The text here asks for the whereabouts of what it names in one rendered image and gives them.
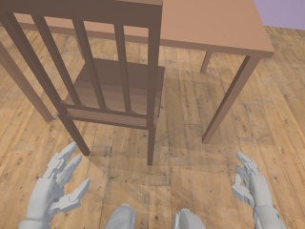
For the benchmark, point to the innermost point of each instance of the right robot forearm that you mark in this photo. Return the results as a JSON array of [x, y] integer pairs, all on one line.
[[267, 217]]

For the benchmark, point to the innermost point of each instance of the right robot hand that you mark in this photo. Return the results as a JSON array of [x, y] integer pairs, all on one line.
[[259, 193]]

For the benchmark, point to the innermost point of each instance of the robot thigh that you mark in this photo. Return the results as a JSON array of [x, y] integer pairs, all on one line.
[[187, 220], [123, 217]]

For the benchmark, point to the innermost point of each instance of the left robot thigh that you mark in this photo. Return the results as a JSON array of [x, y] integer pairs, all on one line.
[[123, 217]]

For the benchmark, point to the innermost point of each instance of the left robot hand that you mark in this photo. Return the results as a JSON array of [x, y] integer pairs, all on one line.
[[51, 186]]

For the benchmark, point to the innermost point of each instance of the right robot thigh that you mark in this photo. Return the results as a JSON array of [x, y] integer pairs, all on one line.
[[187, 220]]

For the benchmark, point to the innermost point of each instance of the left robot forearm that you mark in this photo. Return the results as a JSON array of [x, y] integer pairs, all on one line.
[[33, 224]]

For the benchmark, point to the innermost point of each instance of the table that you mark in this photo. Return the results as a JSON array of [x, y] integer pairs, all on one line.
[[225, 26]]

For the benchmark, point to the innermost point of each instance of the chair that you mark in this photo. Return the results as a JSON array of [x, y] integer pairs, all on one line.
[[110, 92]]

